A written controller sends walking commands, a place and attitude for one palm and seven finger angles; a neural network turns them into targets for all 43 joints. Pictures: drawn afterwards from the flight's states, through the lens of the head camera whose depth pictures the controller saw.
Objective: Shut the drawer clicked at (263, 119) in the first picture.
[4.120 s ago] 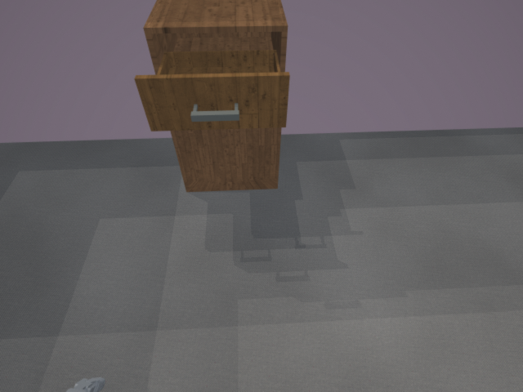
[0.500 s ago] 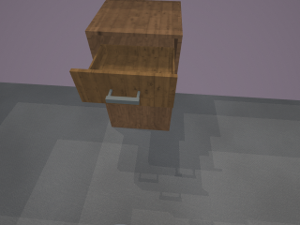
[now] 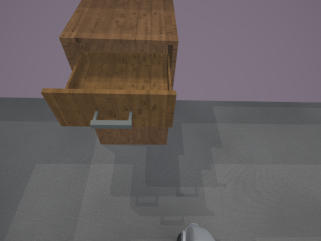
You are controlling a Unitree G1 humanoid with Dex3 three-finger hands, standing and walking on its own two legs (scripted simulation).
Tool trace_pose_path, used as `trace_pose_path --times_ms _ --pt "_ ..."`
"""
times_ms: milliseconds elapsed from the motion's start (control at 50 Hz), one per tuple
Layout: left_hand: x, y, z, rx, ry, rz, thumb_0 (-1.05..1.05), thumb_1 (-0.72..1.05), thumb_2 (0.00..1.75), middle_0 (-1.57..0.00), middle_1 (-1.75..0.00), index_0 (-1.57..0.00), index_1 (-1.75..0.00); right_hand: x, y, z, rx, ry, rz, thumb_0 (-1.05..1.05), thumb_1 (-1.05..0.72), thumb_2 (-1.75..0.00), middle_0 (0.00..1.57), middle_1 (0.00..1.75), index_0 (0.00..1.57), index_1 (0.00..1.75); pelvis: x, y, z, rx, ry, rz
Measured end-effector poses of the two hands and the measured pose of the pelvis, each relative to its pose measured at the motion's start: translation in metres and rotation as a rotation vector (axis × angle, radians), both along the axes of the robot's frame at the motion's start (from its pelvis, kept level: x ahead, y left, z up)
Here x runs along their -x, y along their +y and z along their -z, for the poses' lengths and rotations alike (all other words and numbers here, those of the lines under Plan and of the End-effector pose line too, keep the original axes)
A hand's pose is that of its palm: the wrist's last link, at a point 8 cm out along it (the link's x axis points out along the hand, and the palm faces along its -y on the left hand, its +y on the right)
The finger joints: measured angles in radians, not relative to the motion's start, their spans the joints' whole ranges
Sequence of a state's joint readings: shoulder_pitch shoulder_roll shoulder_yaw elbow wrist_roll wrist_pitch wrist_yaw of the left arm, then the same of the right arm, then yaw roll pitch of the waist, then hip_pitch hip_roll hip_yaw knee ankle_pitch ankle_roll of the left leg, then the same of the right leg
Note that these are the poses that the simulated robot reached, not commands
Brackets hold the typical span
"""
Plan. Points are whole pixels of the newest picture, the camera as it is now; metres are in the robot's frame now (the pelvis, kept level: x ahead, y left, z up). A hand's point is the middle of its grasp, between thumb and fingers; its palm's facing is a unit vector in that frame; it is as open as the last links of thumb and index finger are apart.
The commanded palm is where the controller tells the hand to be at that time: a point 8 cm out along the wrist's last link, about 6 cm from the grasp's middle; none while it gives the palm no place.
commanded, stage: take the last steps up to it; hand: left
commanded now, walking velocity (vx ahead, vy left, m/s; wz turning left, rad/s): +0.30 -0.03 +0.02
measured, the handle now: (112, 119) +0.50 +0.18 -0.06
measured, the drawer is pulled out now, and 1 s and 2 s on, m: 0.29 0.29 0.29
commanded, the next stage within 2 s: come to a stop and stand still in 0.46 s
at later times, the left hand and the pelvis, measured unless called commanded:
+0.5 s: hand out of the picture +0.14 +0.15 -0.18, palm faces +0.12 -0.98 -0.16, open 7.3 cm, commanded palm none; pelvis +0.16 -0.02 +0.00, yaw +2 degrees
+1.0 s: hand (115, 208) +0.24 +0.14 -0.18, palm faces +0.05 -0.97 -0.26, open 7.3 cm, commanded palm none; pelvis +0.20 -0.05 -0.01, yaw +0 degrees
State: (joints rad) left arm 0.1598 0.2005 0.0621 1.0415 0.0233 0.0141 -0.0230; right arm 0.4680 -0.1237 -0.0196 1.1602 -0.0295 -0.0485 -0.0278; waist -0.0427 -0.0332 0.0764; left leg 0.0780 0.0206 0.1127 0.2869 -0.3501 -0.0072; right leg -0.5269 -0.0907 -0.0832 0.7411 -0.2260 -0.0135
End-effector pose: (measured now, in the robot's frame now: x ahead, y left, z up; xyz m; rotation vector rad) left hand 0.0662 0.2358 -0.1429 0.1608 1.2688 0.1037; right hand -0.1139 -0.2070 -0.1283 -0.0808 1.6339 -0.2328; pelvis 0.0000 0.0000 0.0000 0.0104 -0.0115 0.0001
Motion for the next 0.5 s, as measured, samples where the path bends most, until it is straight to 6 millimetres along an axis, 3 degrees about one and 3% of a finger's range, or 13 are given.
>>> trace_pose_path --times_ms 80,120,160,220,320,400,500 --pt "-0.072 -0.024 0.003 -0.018 -0.108 0.047 0.01 0.91 0.90 -0.19 -0.30 -0.20 -0.30 -0.013 -0.011 0.016 -0.040 0.057 0.035 0.00 -0.91 -0.90 0.20 0.30 0.20 0.30 -0.035 -0.022 0.015 -0.003 0.000 0.000" --pt "-0.093 -0.035 0.002 -0.022 -0.159 0.040 0.00 0.91 0.90 -0.19 -0.30 -0.20 -0.30 -0.033 -0.020 0.023 -0.052 0.059 0.034 0.00 -0.91 -0.90 0.20 0.30 0.20 0.30 -0.047 -0.031 0.018 0.005 -0.009 -0.008" --pt "-0.102 -0.043 -0.002 -0.019 -0.172 0.022 0.00 0.91 0.90 -0.19 -0.30 -0.20 -0.30 -0.064 -0.031 0.025 -0.048 0.018 0.018 0.00 -0.91 -0.90 0.20 0.30 0.20 0.30 -0.058 -0.036 0.015 0.011 -0.016 -0.015" --pt "-0.100 -0.053 -0.007 -0.015 -0.141 -0.002 0.00 0.91 0.90 -0.19 -0.30 -0.20 -0.30 -0.127 -0.047 0.024 -0.029 -0.098 -0.023 0.00 -0.91 -0.90 0.20 0.30 0.20 0.30 -0.076 -0.040 0.006 0.018 -0.016 -0.021" --pt "-0.094 -0.044 -0.013 -0.043 -0.088 -0.057 -0.02 0.95 0.90 -0.20 -0.30 -0.21 -0.30 -0.232 -0.060 0.014 -0.005 -0.300 -0.089 0.00 -0.91 -0.90 0.19 0.30 0.20 0.30 -0.103 -0.043 -0.003 0.025 -0.006 -0.029" --pt "-0.080 -0.040 -0.007 -0.020 -0.009 -0.089 -0.01 0.94 0.90 -0.20 -0.30 -0.20 -0.30 -0.297 -0.064 0.002 0.027 -0.393 -0.144 0.01 -0.94 -0.90 0.19 0.30 0.20 0.30 -0.126 -0.037 -0.005 0.034 -0.006 -0.028" --pt "-0.061 -0.035 0.009 0.028 0.108 -0.149 0.00 0.92 0.90 -0.20 -0.30 -0.20 -0.30 -0.361 -0.050 -0.008 0.051 -0.459 -0.215 0.00 -0.93 -0.90 0.19 0.30 0.20 0.30 -0.159 -0.021 -0.001 0.049 -0.014 -0.030"
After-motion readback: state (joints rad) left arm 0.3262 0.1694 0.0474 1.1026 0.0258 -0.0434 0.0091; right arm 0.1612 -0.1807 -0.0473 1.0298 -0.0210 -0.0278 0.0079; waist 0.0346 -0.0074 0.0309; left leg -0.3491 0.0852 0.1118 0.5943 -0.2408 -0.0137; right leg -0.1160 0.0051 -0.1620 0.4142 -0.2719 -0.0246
